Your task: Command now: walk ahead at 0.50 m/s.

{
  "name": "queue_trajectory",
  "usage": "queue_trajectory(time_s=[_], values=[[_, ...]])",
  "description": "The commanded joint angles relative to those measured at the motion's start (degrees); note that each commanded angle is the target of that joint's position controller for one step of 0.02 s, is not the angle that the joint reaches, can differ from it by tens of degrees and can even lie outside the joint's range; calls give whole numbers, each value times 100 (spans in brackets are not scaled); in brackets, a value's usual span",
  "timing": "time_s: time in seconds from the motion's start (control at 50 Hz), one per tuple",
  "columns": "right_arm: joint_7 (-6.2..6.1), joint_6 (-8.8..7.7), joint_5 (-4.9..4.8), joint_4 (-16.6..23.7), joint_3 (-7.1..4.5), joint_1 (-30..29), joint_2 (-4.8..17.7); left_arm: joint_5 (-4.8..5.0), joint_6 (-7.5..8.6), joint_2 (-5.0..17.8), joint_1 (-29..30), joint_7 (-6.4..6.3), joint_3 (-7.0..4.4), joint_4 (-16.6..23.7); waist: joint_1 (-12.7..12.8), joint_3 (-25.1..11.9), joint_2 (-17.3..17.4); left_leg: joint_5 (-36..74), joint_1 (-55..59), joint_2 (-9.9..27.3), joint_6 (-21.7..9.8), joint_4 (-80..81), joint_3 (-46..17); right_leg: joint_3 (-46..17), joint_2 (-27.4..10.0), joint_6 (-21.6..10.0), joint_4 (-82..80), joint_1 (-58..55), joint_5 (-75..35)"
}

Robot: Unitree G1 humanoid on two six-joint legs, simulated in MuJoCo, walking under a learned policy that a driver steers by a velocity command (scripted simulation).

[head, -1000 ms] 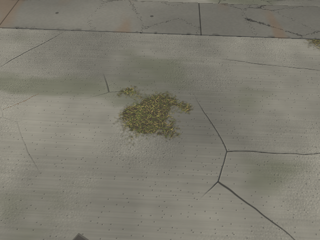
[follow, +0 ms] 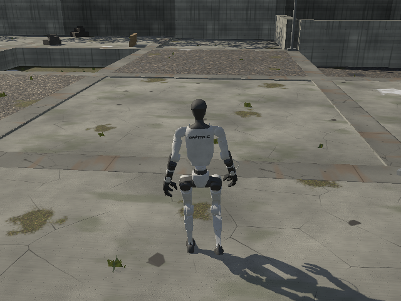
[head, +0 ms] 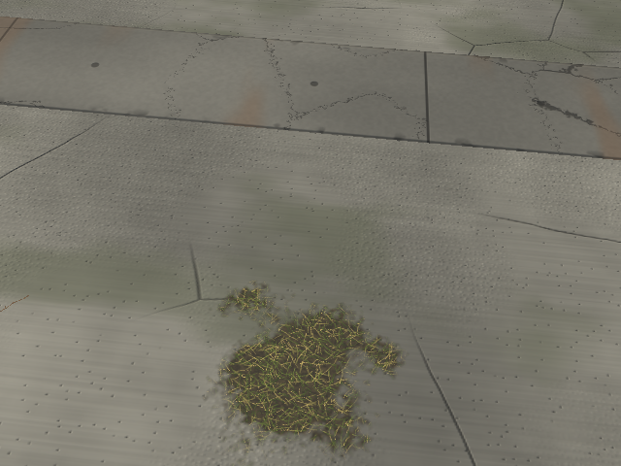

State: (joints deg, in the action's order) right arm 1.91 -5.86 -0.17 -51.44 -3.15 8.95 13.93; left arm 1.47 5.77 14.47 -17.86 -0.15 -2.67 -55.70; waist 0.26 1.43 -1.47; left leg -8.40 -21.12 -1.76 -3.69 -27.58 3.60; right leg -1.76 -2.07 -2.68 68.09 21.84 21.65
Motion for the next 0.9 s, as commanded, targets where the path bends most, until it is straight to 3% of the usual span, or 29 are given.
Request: queue_trajectory(time_s=[0.02,0.06,0.1,0.22,0.32,0.38,0.4,0.42,0.44,0.46,0.48,0.5,0.52,0.54,0.56,0.62,0.66,0.7,0.78,0.86,0.9], values=[[21,-76,78,119,-62,246,408,-37,1,430,-72,-57,-164,374,34,-453,577,558,1275,1507,-960,1701,-1843,-272,-632,-48,-56,1196,-598],[-13,-101,50,-2,-96,429,554,-52,-104,298,-61,-74,-163,392,105,-274,543,805,1020,1454,-1041,1931,-1524,-196,-686,23,-403,1232,-778],[-90,-95,47,-81,-136,612,724,-97,-141,344,367,-91,-187,547,45,-94,437,973,1079,1466,-1064,2071,-1361,-174,-723,137,-943,1647,-1273],[-213,-8,-24,-276,-122,1132,791,-91,-87,205,1533,-1,-140,871,-288,138,463,992,1441,1236,-779,2152,-808,55,-498,210,-2834,1754,-2761],[-232,98,-63,-529,-151,1590,848,-26,-29,210,2307,152,-77,1153,-528,382,473,1012,2261,1526,-766,1854,-803,151,-331,126,-3604,1890,-2470],[-266,173,-87,-579,-207,1528,942,-12,30,352,2236,244,-104,1227,-343,295,596,1686,2630,1728,-649,1433,-844,209,-205,-87,-3874,1519,-1884],[-270,192,-91,-554,-224,1404,997,-18,45,470,1935,248,-158,1162,-148,106,675,2470,2629,1696,-581,1113,-785,330,-54,-180,-3938,984,-1728],[-271,219,-97,-519,-218,1247,989,-38,52,635,1289,232,-259,970,220,-274,679,3384,2504,1503,-467,395,-601,508,153,-311,-4059,45,-1770],[-268,230,-61,-454,-155,1193,830,-63,49,948,247,188,-408,650,637,-935,532,3369,1869,1176,-289,-829,-366,356,41,-523,-3945,-1493,-1938],[-236,167,16,-323,-5,1627,369,-186,36,1505,-682,142,-544,483,661,-1904,-490,1364,-176,520,67,-3067,-56,-1688,-1427,-1236,-3919,-3837,-1702],[-191,22,-36,-401,106,1843,64,-113,3,1378,-845,160,-487,404,579,-2475,-1460,-2294,-1559,-189,217,-4466,-575,-3903,-2178,-1768,-4888,-4680,-961],[-159,-95,-181,-320,-52,1400,671,-76,10,980,-508,164,-349,460,613,-1869,-990,-2242,-2141,195,82,-5021,-1064,-3508,-1966,-1479,-5048,-4191,-557],[-156,-150,-265,-161,-81,905,811,-90,8,764,-8,147,-282,585,498,-1185,-679,-1766,-2280,497,-8,-4969,-889,-2649,-1767,-1258,-5142,-3354,-789],[-191,-141,-212,-125,-95,666,755,-134,18,621,417,167,-227,643,305,-712,-218,-1274,-2059,754,-1,-4590,-758,-2020,-1535,-1145,-5360,-2446,-1251],[-230,-73,-132,-140,-146,653,716,-176,46,449,651,183,-176,666,107,-492,-198,-983,-1722,943,3,-4203,-781,-1594,-1320,-1040,-5546,-1849,-1549],[-258,137,-94,-211,-137,898,379,-181,85,462,577,192,-174,529,-148,-283,-277,-645,-1264,1064,89,-3677,-723,-1031,-1114,-1090,-5976,-1141,-1870],[-277,180,-54,-81,-162,540,417,-186,94,646,392,123,-216,439,-126,-98,-181,-174,-1638,1101,197,-3158,-707,-835,-1116,-1137,-6136,-1152,-2080],[-267,176,-10,50,-175,121,422,-174,64,698,193,56,-224,360,-32,1,-134,429,-1942,1095,283,-2525,-694,-668,-1082,-1084,-6205,-1316,-2198],[-192,130,-34,245,-122,-629,290,-115,22,739,-129,-10,-220,224,183,146,-189,1381,-1769,889,313,-1253,-496,-233,-885,-882,-6243,-1444,-2181],[-101,63,-75,491,-76,-1339,303,-44,-60,766,-582,-30,-238,16,397,355,-165,1268,-1709,689,343,-493,-479,-416,-1023,-893,-5978,-1878,-2068],[-38,-9,-95,582,-77,-1458,382,-17,-113,828,-607,-65,-275,-20,345,376,-222,1006,-1546,633,291,-204,-552,-573,-1164,-850,-5719,-2072,-2095]])
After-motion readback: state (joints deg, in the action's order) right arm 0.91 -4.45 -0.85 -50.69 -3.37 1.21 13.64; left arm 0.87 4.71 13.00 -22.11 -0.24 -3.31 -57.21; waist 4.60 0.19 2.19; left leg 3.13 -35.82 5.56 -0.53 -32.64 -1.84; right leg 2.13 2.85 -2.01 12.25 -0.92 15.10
